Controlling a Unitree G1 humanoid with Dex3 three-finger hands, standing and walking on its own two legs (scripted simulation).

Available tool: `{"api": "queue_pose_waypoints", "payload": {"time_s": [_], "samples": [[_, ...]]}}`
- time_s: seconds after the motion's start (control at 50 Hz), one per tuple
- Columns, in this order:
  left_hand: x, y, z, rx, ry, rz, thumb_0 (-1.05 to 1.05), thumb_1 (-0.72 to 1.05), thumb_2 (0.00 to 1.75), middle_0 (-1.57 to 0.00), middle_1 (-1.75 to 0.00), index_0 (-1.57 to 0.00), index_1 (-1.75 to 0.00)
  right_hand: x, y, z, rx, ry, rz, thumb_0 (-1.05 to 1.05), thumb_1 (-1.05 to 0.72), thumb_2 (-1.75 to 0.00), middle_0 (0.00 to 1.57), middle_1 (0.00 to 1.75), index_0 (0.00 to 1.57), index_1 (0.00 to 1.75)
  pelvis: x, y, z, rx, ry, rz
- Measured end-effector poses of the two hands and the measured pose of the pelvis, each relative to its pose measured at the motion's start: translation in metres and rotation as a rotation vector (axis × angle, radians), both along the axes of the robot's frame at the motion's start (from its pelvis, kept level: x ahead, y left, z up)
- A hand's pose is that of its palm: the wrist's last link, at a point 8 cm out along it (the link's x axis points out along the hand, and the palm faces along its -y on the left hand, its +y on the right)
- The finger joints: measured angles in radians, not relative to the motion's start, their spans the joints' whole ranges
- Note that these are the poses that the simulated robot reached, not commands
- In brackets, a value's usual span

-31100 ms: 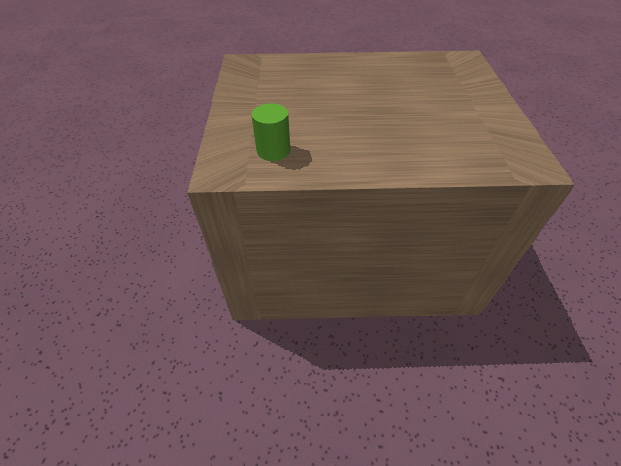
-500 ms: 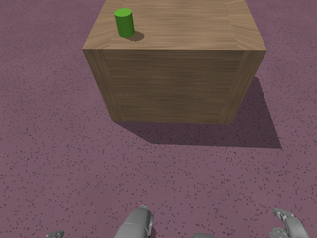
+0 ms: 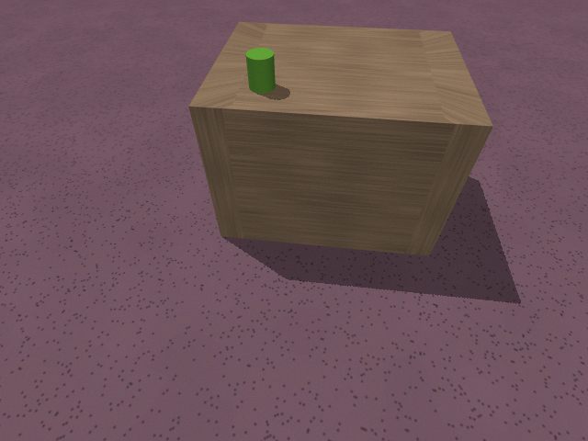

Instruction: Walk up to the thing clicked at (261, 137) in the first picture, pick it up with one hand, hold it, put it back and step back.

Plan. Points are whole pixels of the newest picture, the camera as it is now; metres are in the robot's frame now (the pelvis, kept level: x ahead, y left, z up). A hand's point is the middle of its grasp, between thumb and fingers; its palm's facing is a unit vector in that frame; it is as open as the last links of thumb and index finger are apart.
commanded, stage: step back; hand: left
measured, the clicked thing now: (261, 70) +1.15 +0.17 -0.06
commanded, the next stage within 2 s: stand in 0.60 s
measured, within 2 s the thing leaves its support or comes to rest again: neither
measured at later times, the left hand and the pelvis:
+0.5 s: hand out of the picture +0.13 +0.29 -0.14, palm faces +0.00 -0.93 -0.37, open 7.4 cm; pelvis +0.04 +0.02 +0.01, yaw +0 degrees
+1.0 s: hand out of the picture +0.13 +0.25 -0.14, palm faces -0.04 -0.94 -0.33, open 7.4 cm; pelvis +0.03 +0.01 +0.02, yaw +0 degrees
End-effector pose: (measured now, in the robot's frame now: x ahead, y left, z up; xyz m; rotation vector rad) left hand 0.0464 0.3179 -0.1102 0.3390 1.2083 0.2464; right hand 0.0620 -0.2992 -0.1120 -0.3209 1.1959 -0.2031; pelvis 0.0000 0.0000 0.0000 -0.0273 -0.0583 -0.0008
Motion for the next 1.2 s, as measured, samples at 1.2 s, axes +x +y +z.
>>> {"api": "queue_pose_waypoints", "payload": {"time_s": [1.2], "samples": [[0.05, -0.02, 0.014, -0.04, 0.008, -0.036, 0.0, 0.9, 0.9, -0.2, -0.3, -0.2, -0.3, 0.033, 0.007, 0.012, 0.026, 0.017, -0.023, 0.01, -0.91, -0.9, 0.21, 0.3, 0.2, 0.3, 0.02, 0.002, 0.021, 0.031, 0.008, 0.004]]}}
